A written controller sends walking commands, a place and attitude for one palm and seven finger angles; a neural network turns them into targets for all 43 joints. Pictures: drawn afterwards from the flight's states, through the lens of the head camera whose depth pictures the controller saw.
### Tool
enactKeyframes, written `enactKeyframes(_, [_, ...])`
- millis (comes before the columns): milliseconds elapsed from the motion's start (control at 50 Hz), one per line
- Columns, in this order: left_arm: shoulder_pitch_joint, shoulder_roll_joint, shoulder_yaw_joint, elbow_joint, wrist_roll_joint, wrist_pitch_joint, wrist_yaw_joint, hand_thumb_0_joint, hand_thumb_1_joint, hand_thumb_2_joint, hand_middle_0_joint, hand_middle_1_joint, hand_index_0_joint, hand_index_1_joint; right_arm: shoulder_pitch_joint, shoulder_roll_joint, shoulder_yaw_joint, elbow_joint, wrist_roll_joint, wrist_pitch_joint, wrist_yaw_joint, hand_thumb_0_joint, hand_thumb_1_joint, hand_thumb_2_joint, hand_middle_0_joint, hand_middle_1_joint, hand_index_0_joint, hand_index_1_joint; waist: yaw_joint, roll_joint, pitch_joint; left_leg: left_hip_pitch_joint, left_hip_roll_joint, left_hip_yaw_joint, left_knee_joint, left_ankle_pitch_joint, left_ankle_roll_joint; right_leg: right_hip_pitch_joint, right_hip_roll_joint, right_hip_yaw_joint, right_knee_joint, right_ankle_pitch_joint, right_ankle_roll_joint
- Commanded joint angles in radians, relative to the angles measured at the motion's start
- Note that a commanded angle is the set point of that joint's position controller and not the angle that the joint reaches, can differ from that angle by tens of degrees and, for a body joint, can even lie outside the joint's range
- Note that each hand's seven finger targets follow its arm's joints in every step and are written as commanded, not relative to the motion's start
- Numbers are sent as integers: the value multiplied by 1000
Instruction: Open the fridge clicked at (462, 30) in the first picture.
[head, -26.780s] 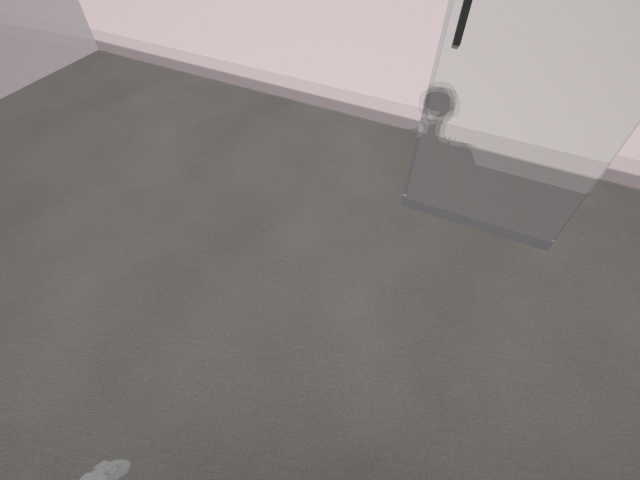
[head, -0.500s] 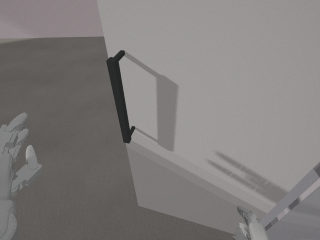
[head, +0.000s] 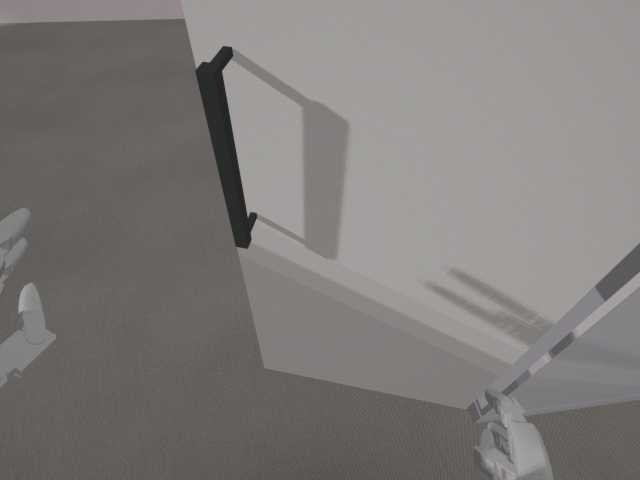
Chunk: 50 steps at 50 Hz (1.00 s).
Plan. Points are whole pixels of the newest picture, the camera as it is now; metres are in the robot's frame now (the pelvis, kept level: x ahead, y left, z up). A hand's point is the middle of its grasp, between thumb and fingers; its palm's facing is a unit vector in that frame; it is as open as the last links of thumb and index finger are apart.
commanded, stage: step back with the hand held close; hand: left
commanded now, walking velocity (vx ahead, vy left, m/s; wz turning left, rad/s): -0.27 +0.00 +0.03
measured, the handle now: (235, 163) +0.47 +0.16 +0.14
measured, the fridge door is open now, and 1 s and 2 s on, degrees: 71 71 71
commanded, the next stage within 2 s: stop stepping back and stand still in 0.86 s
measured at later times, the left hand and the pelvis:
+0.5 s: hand out of the picture +0.11 +0.28 +0.17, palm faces +0.51 -0.71 -0.48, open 7.4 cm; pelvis -0.07 +0.00 -0.02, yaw +6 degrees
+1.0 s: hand out of the picture +0.00 +0.25 +0.17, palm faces +0.46 -0.77 -0.43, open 7.4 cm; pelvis -0.19 -0.02 -0.01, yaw -1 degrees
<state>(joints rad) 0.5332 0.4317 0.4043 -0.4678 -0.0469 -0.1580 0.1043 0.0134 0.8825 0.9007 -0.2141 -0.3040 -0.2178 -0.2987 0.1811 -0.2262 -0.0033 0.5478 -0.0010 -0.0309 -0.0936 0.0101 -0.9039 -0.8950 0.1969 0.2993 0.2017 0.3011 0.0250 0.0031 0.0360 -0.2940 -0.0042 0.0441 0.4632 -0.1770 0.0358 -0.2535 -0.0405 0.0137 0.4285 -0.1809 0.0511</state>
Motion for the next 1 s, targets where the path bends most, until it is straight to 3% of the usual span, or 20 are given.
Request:
enactKeyframes(0, [-44,170,155,-204,7,-86,32,0,900,900,-200,-300,-200,-300,-86,-134,-45,-163,0,-70,-15,0,-900,-900,200,300,200,300,10,97,-165,-93,95,-115,-141,-40,34,154,25,-5,49,132,-26])
enactKeyframes(100, [-83,154,158,-197,31,-114,36,0,900,900,-200,-300,-200,-300,-78,-146,-49,-159,2,-102,-15,0,-900,-900,200,300,200,300,4,107,-112,-326,111,-163,-182,-418,66,220,33,27,95,-6,-31])
enactKeyframes(280, [-133,148,140,-226,35,-154,53,0,900,900,-200,-300,-200,-300,-43,-130,-43,-121,-9,-152,-9,0,-900,-900,200,300,200,300,-10,45,-101,-200,73,-153,-65,-403,36,-13,-10,91,-9,-221,-64])
enactKeyframes(400, [-89,174,203,-225,54,-182,49,0,900,900,-200,-300,-200,-300,-56,-145,-53,-122,-12,-186,-13,0,-900,-900,200,300,200,300,6,211,-172,-401,188,-291,-245,-481,94,266,103,16,293,57,-25])
enactKeyframes(440, [-86,149,188,-205,56,-186,34,0,900,900,-200,-300,-200,-300,-74,-151,-59,-128,-11,-184,-5,0,-900,-900,200,300,200,300,5,214,-108,-546,223,-296,-263,-636,116,307,122,36,338,-60,-26])
enactKeyframes(480, [-72,152,190,-197,43,-187,25,0,900,900,-200,-300,-200,-300,-66,-137,-63,-123,-13,-179,4,0,-900,-900,200,300,200,300,1,134,-76,-456,171,-234,-166,-549,79,178,91,83,210,-96,-64])
enactKeyframes(540, [-91,189,167,-226,16,-180,32,0,900,900,-200,-300,-200,-300,-37,-88,-59,-87,-7,-167,16,0,-900,-900,200,300,200,300,-11,-187,-148,-20,1,-33,267,-217,-42,-243,-170,361,-130,-94,-171])
enactKeyframes(580, [-130,197,148,-242,20,-156,46,0,900,900,-200,-300,-200,-300,-40,-76,-54,-70,-16,-144,23,0,-900,-900,200,300,200,300,-15,-228,-169,24,-15,-30,445,-195,-53,-277,-253,369,-149,93,-210])
enactKeyframes(640, [-155,191,142,-240,27,-139,50,0,900,900,-200,-300,-200,-300,-44,-82,-43,-65,-15,-131,11,0,-900,-900,200,300,200,300,-35,-96,-132,58,22,-46,72,-71,-32,-213,-144,218,33,296,-115])
enactKeyframes(680, [-174,180,160,-285,37,-156,48,0,900,900,-200,-300,-200,-300,-79,-139,-62,-99,-6,-141,-8,0,-900,-900,200,300,200,300,-10,238,-195,-108,225,-223,-133,115,56,-9,79,66,307,130,-19])
enactKeyframes(700, [-183,182,164,-273,40,-167,48,0,900,900,-200,-300,-200,-300,-85,-130,-71,-102,2,-156,-10,0,-900,-900,200,300,200,300,-5,278,-227,-184,301,-275,-193,105,95,80,119,41,440,-87,-12])
enactKeyframes(720, [-82,184,210,-203,29,-165,41,0,900,900,-200,-300,-200,-300,-60,-130,-84,-97,-13,-171,-6,0,-900,-900,200,300,200,300,-3,304,-256,-253,368,-354,-279,-146,141,97,138,51,621,-228,-13])
enactKeyframes(760, [-91,155,188,-253,18,-162,37,0,900,900,-200,-300,-200,-300,-59,-120,-89,-83,-18,-181,10,0,-900,-900,200,300,200,300,-11,180,-167,-238,366,-345,-247,-141,183,-11,125,70,663,-271,-24])
enactKeyframes(820, [-53,112,126,-279,4,-154,37,0,900,900,-200,-300,-200,-300,-59,-108,-79,-66,-8,-192,30,0,-900,-900,200,300,200,300,-1,199,-196,-59,308,-246,-231,-74,124,-49,103,-4,415,-330,-35])
enactKeyframes(880, [-102,121,99,-288,-5,-137,35,0,900,900,-200,-300,-200,-300,-81,-104,-65,-52,-14,-187,33,0,-900,-900,200,300,200,300,5,231,-191,-22,250,-177,-227,-198,36,36,86,-49,29,-262,-65])
enactKeyframes(900, [-110,150,115,-284,1,-135,35,0,900,900,-200,-300,-200,-300,-71,-96,-64,-42,-18,-175,27,0,-900,-900,200,300,200,300,-2,184,-167,7,206,-142,-147,-149,3,9,38,0,-125,-189,-77])
enactKeyframes(920, [-135,166,111,-276,-2,-139,31,0,900,900,-200,-300,-200,-300,-71,-72,-54,-39,-18,-157,25,0,-900,-900,200,300,200,300,-5,48,-158,66,147,-73,-2,-104,-41,-71,-74,119,-220,-113,-121])
enactKeyframes(940, [-172,238,146,-269,-2,-143,39,0,900,900,-200,-300,-200,-300,-79,-57,-47,-42,-19,-143,16,0,-900,-900,200,300,200,300,-9,-151,-169,121,69,-11,224,-129,-83,-227,-252,328,-274,-24,-186])
enactKeyframes(960, [-203,272,169,-247,1,-143,50,0,900,900,-200,-300,-200,-300,-89,-65,-37,-48,-32,-149,7,0,-900,-900,200,300,200,300,9,-164,-143,50,43,9,381,-187,-84,-225,-323,301,-243,165,-218])
enactKeyframes(980, [-166,201,111,-165,6,-113,42,0,900,900,-200,-300,-200,-300,-65,-68,-43,-39,-10,-150,7,0,-900,-900,200,300,200,300,4,-246,-191,-68,10,-36,468,-223,-70,-111,-289,260,-157,258,-219])
